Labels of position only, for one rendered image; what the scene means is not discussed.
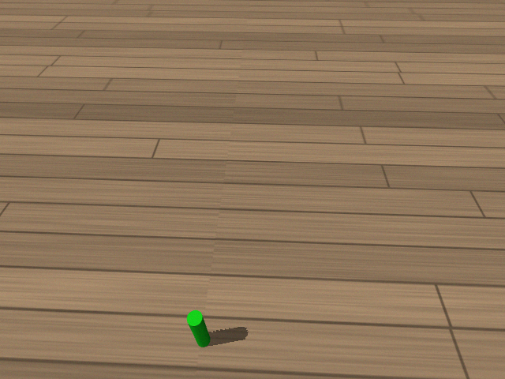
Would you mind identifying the can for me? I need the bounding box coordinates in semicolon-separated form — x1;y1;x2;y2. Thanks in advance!
187;310;210;347

